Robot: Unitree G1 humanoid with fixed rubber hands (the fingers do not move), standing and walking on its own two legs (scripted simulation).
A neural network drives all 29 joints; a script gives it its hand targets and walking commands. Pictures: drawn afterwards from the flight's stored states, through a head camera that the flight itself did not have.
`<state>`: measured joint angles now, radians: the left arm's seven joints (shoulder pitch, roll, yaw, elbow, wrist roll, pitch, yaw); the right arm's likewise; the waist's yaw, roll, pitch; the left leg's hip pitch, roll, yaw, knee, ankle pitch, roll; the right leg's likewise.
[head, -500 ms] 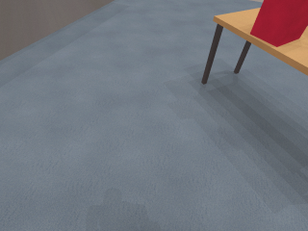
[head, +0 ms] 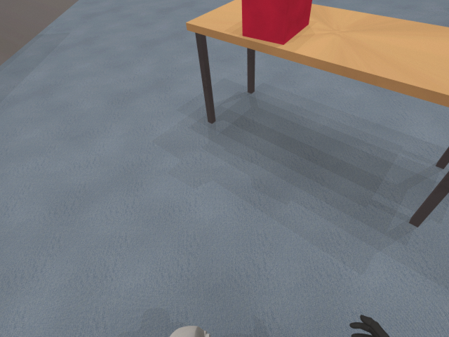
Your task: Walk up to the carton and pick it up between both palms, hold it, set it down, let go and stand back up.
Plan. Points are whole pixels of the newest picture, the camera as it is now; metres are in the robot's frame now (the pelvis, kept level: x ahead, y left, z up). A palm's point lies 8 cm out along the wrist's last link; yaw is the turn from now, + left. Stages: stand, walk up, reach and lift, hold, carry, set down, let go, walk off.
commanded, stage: walk up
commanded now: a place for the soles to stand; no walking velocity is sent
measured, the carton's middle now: out of the picture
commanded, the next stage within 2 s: none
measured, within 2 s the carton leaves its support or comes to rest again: neither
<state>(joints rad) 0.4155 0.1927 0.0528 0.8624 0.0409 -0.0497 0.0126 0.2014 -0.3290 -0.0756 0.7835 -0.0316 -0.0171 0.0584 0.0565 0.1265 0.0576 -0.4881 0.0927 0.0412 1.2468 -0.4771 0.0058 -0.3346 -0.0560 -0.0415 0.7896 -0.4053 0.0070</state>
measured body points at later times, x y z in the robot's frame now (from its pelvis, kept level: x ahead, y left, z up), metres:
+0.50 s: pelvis +0.26 +0.08 +0.02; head +0.28 +0.07 +0.47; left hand +0.49 +0.30 -0.08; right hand +0.17 -0.17 -0.11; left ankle +0.26 +0.18 -0.70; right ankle +0.30 -0.06 -0.65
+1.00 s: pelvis +0.48 +0.09 +0.01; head +0.49 +0.06 +0.46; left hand +0.64 +0.31 -0.10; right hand +0.51 -0.20 -0.10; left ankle +0.67 +0.19 -0.67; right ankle +0.41 -0.07 -0.70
